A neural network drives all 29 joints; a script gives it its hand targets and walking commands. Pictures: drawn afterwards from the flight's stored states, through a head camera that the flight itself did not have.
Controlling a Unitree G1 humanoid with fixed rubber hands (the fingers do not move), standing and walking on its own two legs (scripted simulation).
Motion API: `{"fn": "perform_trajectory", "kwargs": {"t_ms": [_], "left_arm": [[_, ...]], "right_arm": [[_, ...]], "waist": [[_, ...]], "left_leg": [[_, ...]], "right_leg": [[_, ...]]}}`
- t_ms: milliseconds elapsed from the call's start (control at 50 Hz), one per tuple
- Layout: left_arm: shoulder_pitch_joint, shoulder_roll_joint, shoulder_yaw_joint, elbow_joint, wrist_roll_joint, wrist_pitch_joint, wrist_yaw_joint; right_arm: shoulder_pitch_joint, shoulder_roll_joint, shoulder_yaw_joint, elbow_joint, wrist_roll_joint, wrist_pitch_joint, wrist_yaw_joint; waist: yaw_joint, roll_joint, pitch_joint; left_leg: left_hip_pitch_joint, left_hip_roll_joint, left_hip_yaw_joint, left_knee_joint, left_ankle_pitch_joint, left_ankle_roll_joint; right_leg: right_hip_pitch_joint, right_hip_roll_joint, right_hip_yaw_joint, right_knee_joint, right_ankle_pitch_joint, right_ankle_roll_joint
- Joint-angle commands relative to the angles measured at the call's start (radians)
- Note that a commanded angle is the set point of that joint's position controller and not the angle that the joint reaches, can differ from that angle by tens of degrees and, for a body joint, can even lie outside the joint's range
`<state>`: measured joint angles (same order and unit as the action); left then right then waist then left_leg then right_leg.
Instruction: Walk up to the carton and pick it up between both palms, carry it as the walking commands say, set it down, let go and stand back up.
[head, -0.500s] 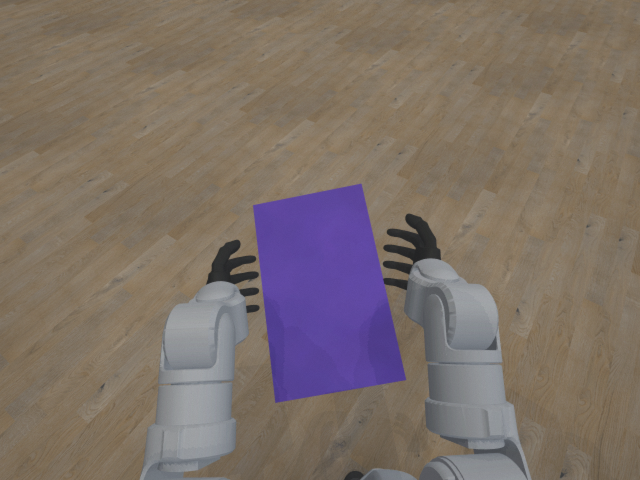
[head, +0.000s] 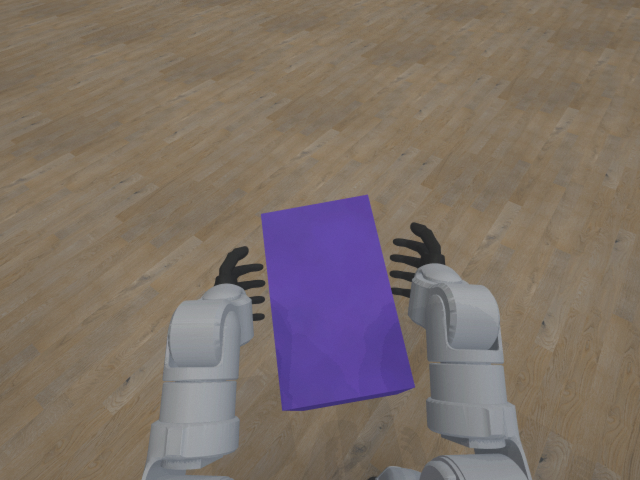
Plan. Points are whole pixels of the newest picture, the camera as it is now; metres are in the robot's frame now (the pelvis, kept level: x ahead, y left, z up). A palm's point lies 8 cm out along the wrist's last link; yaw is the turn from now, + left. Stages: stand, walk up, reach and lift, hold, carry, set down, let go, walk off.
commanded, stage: carry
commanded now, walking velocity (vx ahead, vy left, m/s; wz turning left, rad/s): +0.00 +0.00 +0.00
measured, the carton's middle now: (333, 310) +0.35 -0.02 -0.04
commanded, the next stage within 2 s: hold in 1.06 s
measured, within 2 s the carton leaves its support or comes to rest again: neither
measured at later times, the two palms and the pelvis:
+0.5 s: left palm (234, 309) +0.30 +0.11 +0.05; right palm (426, 286) +0.32 -0.13 +0.06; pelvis +0.01 -0.01 +0.00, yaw +1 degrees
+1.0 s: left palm (239, 308) +0.31 +0.11 +0.05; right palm (429, 288) +0.32 -0.14 +0.06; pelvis +0.01 -0.02 +0.00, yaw +1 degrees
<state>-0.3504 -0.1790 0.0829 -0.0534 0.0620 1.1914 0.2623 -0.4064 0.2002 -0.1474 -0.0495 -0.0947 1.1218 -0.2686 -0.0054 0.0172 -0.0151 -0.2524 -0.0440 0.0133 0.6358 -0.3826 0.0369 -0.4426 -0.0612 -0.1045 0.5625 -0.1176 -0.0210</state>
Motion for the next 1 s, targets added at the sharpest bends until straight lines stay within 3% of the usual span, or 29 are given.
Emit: {"fn": "perform_trajectory", "kwargs": {"t_ms": [0, 20, 60, 80, 100, 120, 140, 200, 240, 260, 280, 300, 340, 360, 380, 400, 440, 480, 500, 520, 540, 620, 640, 720, 740, 800, 860, 960, 980], "left_arm": [[-0.503, -1.048, -0.435, -0.238, -0.280, -0.110, -0.216], [-0.525, -1.075, -0.461, -0.305, -0.308, -0.107, -0.214], [-0.487, -0.969, -0.347, -0.064, -0.223, -0.128, -0.222], [-0.560, -1.046, -0.453, -0.321, -0.320, -0.130, -0.211], [-0.492, -0.991, -0.376, -0.105, -0.237, -0.138, -0.221], [-0.515, -1.020, -0.429, -0.235, -0.289, -0.146, -0.220], [-0.501, -0.949, -0.348, -0.095, -0.240, -0.165, -0.224], [-0.506, -1.016, -0.421, -0.197, -0.277, -0.162, -0.221], [-0.474, -0.933, -0.332, 0.058, -0.195, -0.186, -0.238], [-0.549, -1.070, -0.491, -0.291, -0.331, -0.184, -0.231], [-0.477, -0.900, -0.318, 0.059, -0.194, -0.210, -0.246], [-0.551, -1.068, -0.509, -0.291, -0.339, -0.195, -0.239], [-0.496, -0.938, -0.368, -0.030, -0.230, -0.214, -0.241], [-0.565, -1.049, -0.489, -0.351, -0.356, -0.218, -0.234], [-0.524, -0.910, -0.341, -0.042, -0.226, -0.226, -0.237], [-0.494, -1.006, -0.438, -0.182, -0.282, -0.214, -0.232], [-0.484, -0.922, -0.367, -0.067, -0.233, -0.231, -0.233], [-0.489, -0.967, -0.416, -0.151, -0.267, -0.238, -0.234], [-0.439, -0.898, -0.347, -0.021, -0.210, -0.250, -0.235], [-0.467, -0.932, -0.393, -0.153, -0.253, -0.254, -0.231], [-0.470, -0.898, -0.347, -0.053, -0.218, -0.268, -0.236], [-0.488, -0.911, -0.388, -0.178, -0.245, -0.292, -0.222], [-0.443, -0.879, -0.322, -0.036, -0.201, -0.296, -0.227], [-0.483, -0.900, -0.398, -0.196, -0.246, -0.308, -0.218], [-0.416, -0.856, -0.331, -0.023, -0.184, -0.310, -0.228], [-0.453, -0.898, -0.408, -0.187, -0.240, -0.308, -0.218], [-0.415, -0.842, -0.336, -0.003, -0.181, -0.319, -0.230], [-0.410, -0.862, -0.357, -0.004, -0.197, -0.337, -0.242], [-0.459, -0.879, -0.400, -0.131, -0.240, -0.339, -0.236]], "right_arm": [[-0.321, 1.084, 0.506, -0.108, 0.309, -0.021, 0.228], [-0.364, 1.113, 0.542, -0.191, 0.343, -0.024, 0.222], [-0.298, 1.006, 0.411, 0.059, 0.247, -0.045, 0.232], [-0.331, 1.093, 0.498, -0.152, 0.333, -0.043, 0.224], [-0.282, 1.015, 0.423, 0.027, 0.248, -0.056, 0.233], [-0.286, 1.049, 0.459, -0.085, 0.286, -0.065, 0.227], [-0.287, 0.972, 0.385, 0.031, 0.238, -0.086, 0.228], [-0.317, 1.039, 0.465, -0.093, 0.289, -0.086, 0.227], [-0.244, 0.942, 0.337, 0.192, 0.178, -0.114, 0.240], [-0.339, 1.083, 0.514, -0.159, 0.317, -0.112, 0.231], [-0.244, 0.906, 0.327, 0.191, 0.159, -0.137, 0.240], [-0.343, 1.082, 0.526, -0.160, 0.311, -0.126, 0.230], [-0.291, 0.951, 0.387, 0.085, 0.212, -0.145, 0.235], [-0.385, 1.050, 0.521, -0.264, 0.335, -0.145, 0.224], [-0.284, 0.933, 0.359, 0.087, 0.193, -0.149, 0.226], [-0.289, 1.020, 0.472, -0.062, 0.261, -0.138, 0.224], [-0.265, 0.940, 0.396, 0.056, 0.208, -0.157, 0.224], [-0.323, 0.966, 0.456, -0.071, 0.251, -0.168, 0.226], [-0.268, 0.911, 0.394, 0.072, 0.204, -0.177, 0.230], [-0.328, 0.960, 0.466, -0.059, 0.266, -0.180, 0.227], [-0.289, 0.928, 0.407, 0.062, 0.217, -0.190, 0.230], [-0.333, 0.932, 0.450, -0.068, 0.274, -0.215, 0.231], [-0.326, 0.903, 0.419, 0.028, 0.241, -0.220, 0.232], [-0.293, 0.952, 0.478, -0.055, 0.282, -0.220, 0.233], [-0.292, 0.888, 0.438, 0.042, 0.236, -0.231, 0.240], [-0.280, 0.941, 0.493, -0.065, 0.276, -0.223, 0.231], [-0.266, 0.847, 0.403, 0.069, 0.203, -0.242, 0.234], [-0.287, 0.862, 0.427, 0.045, 0.206, -0.263, 0.238], [-0.283, 0.884, 0.450, -0.041, 0.233, -0.259, 0.229]], "waist": [[0.014, -0.034, -0.418], [0.013, -0.027, -0.448], [0.014, -0.002, -0.481], [0.012, 0.016, -0.484], [0.012, 0.004, -0.469], [0.011, 0.004, -0.502], [0.008, -0.014, -0.490], [0.010, -0.016, -0.471], [0.007, 0.033, -0.423], [0.010, 0.014, -0.429], [0.009, -0.008, -0.461], [0.008, -0.031, -0.443], [0.004, -0.010, -0.421], [0.005, -0.045, -0.433], [0.004, -0.025, -0.432], [0.007, -0.031, -0.417], [0.003, -0.024, -0.435], [0.004, -0.038, -0.444], [0.003, -0.027, -0.451], [0.002, -0.062, -0.454], [0.001, -0.065, -0.465], [0.003, 0.013, -0.478], [0.004, -0.024, -0.501], [0.001, -0.030, -0.524], [0.001, -0.057, -0.518], [-0.002, -0.045, -0.468], [0.002, -0.021, -0.478], [0.001, -0.052, -0.461], [0.000, -0.063, -0.460]], "left_leg": [[-0.013, 0.135, -0.105, -0.117, 0.224, 0.031], [-0.009, 0.137, -0.108, -0.091, 0.295, 0.027], [0.021, 0.131, -0.086, -0.066, 0.327, 0.016], [0.013, 0.127, -0.086, -0.072, 0.306, 0.017], [0.027, 0.123, -0.083, -0.060, 0.316, 0.020], [0.052, 0.117, -0.090, -0.050, 0.289, 0.025], [0.056, 0.123, -0.091, -0.054, 0.315, 0.026], [0.044, 0.131, -0.116, -0.080, 0.324, 0.017], [0.048, 0.143, -0.122, -0.100, 0.325, 0.022], [0.026, 0.142, -0.126, -0.098, 0.317, 0.026], [0.061, 0.140, -0.105, -0.077, 0.327, 0.028], [0.034, 0.129, -0.107, -0.076, 0.275, 0.027], [0.021, 0.128, -0.118, -0.107, 0.176, 0.031], [0.014, 0.129, -0.123, -0.117, 0.146, 0.039], [0.017, 0.128, -0.120, -0.113, 0.146, 0.039], [0.010, 0.122, -0.110, -0.112, 0.137, 0.038], [-0.005, 0.116, -0.110, -0.100, 0.137, 0.037], [0.004, 0.108, -0.114, -0.103, 0.106, 0.038], [0.021, 0.099, -0.085, -0.087, 0.128, 0.035], [0.006, 0.103, -0.092, -0.089, 0.104, 0.032], [0.013, 0.098, -0.082, -0.084, 0.106, 0.030], [0.028, 0.120, -0.097, -0.101, 0.233, 0.012], [0.025, 0.118, -0.095, -0.093, 0.210, 0.022], [0.043, 0.112, -0.073, -0.070, 0.230, 0.012], [0.035, 0.112, -0.078, -0.070, 0.222, 0.019], [0.009, 0.113, -0.100, -0.129, 0.128, 0.024], [0.036, 0.136, -0.094, -0.113, 0.274, 0.014], [0.011, 0.105, -0.079, -0.097, 0.148, 0.029], [-0.008, 0.107, -0.085, -0.101, 0.124, 0.027]], "right_leg": [[0.263, -0.099, 0.079, -0.024, 0.113, -0.049], [0.292, -0.101, 0.079, -0.023, 0.191, -0.055], [0.314, -0.108, 0.081, -0.005, 0.256, -0.065], [0.306, -0.110, 0.080, -0.012, 0.246, -0.062], [0.287, -0.103, 0.077, 0.017, 0.247, -0.069], [0.285, -0.103, 0.091, -0.006, 0.229, -0.075], [0.274, -0.100, 0.090, 0.006, 0.238, -0.073], [0.264, -0.091, 0.078, 0.015, 0.207, -0.070], [0.214, -0.076, 0.072, 0.026, 0.123, -0.072], [0.229, -0.075, 0.074, 0.004, 0.122, -0.071], [0.244, -0.076, 0.074, 0.017, 0.162, -0.070], [0.245, -0.085, 0.092, -0.007, 0.147, -0.081], [0.231, -0.085, 0.092, -0.005, 0.067, -0.081], [0.233, -0.078, 0.089, -0.027, 0.013, -0.073], [0.232, -0.077, 0.088, -0.015, 0.024, -0.075], [0.221, -0.089, 0.101, -0.039, 0.023, -0.079], [0.251, -0.096, 0.113, -0.032, 0.061, -0.081], [0.237, -0.109, 0.131, -0.067, 0.023, -0.086], [0.245, -0.121, 0.145, -0.082, 0.066, -0.087], [0.262, -0.129, 0.132, -0.090, 0.070, -0.085], [0.271, -0.131, 0.148, -0.095, 0.071, -0.091], [0.263, -0.112, 0.103, -0.043, 0.156, -0.085], [0.290, -0.122, 0.109, -0.066, 0.164, -0.085], [0.317, -0.132, 0.118, -0.058, 0.247, -0.096], [0.310, -0.134, 0.118, -0.065, 0.233, -0.095], [0.269, -0.125, 0.118, -0.077, 0.056, -0.090], [0.256, -0.106, 0.097, -0.051, 0.174, -0.081], [0.267, -0.123, 0.131, -0.079, 0.122, -0.089], [0.271, -0.127, 0.130, -0.092, 0.101, -0.088]]}}
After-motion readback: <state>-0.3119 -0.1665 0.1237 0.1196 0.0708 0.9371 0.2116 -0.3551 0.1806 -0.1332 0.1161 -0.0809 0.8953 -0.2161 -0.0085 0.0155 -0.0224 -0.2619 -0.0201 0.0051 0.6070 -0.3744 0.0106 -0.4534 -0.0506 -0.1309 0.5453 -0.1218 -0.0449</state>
